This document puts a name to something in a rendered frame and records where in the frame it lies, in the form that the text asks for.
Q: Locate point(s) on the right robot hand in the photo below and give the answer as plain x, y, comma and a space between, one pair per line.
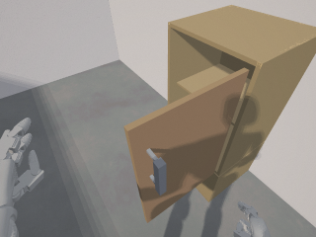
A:
256, 227

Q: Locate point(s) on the left robot hand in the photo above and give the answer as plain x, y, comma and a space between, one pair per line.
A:
13, 144

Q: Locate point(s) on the handle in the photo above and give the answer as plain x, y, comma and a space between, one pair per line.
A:
160, 173

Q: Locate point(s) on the cupboard door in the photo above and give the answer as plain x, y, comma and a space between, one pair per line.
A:
188, 135

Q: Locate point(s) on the left robot forearm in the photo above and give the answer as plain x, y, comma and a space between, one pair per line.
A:
8, 216

